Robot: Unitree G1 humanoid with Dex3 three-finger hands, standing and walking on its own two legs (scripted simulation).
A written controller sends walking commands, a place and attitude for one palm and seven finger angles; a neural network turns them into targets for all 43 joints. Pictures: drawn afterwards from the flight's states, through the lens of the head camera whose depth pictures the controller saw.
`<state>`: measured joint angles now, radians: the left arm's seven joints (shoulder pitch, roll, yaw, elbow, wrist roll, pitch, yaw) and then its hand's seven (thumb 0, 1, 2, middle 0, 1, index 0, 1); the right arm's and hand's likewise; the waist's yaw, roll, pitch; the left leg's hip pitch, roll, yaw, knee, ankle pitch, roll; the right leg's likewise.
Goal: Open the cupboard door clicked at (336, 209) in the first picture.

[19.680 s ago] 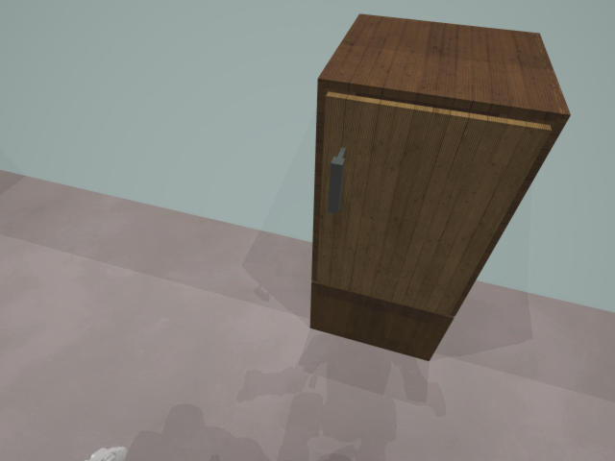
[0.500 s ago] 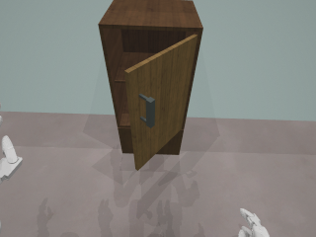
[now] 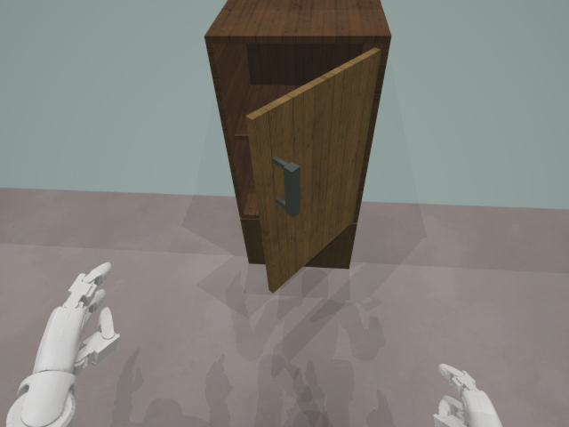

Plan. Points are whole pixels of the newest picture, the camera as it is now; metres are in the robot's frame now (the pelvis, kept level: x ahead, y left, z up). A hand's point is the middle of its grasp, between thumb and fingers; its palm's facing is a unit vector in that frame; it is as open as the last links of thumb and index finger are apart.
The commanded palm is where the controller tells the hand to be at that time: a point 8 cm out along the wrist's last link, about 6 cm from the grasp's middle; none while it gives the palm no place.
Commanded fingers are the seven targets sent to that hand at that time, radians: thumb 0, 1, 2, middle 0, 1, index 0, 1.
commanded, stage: let the arm hang, fingers relaxed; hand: left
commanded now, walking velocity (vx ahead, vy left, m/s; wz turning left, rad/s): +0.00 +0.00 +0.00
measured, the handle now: (285, 186) +0.58 +0.04 -0.02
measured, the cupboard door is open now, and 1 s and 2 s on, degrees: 50 50 50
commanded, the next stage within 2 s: look to check the result in 1.00 s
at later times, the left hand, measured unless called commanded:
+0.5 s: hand out of the picture -0.09 +0.21 -0.16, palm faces +0.06 -0.96 -0.26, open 7.3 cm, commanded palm none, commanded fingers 0.00 0.90 0.90 -0.20 -0.30 -0.20 -0.30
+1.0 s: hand out of the picture -0.02 +0.16 -0.17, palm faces +0.07 -0.98 -0.17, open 7.3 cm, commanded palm none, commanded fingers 0.00 0.90 0.90 -0.20 -0.30 -0.20 -0.30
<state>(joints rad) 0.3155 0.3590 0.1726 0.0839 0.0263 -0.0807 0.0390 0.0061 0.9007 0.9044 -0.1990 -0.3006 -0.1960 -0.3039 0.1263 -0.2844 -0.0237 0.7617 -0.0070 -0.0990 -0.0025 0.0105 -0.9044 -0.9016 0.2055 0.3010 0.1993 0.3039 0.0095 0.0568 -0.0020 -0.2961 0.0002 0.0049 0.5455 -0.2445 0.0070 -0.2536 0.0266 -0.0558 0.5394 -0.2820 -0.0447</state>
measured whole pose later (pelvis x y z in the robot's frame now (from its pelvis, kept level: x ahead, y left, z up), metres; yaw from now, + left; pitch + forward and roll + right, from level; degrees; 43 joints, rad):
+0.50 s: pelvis -0.03 +0.01 +0.00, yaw +2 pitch -2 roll -1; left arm 0.36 0.20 0.02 1.13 0.02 0.04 0.02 0.00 0.93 0.90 -0.20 -0.30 -0.20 -0.30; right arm 0.35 -0.14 0.00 1.08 -0.03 0.05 -0.02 0.01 -0.91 -0.90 0.20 0.30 0.20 0.30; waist 0.00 0.04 0.05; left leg -0.29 -0.01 -0.02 0.49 -0.17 0.02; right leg -0.23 0.02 -0.08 0.46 -0.21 -0.04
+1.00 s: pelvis -0.01 +0.00 +0.01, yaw +1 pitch -2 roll +0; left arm 0.28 0.11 0.02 1.14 0.01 0.00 0.03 0.01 0.92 0.90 -0.20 -0.30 -0.20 -0.30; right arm 0.32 -0.10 0.00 1.11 -0.03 0.01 -0.03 0.00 -0.91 -0.90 0.20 0.30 0.20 0.30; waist -0.01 0.01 0.03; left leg -0.25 -0.02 -0.01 0.46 -0.18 0.01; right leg -0.21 0.01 -0.07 0.46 -0.23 -0.04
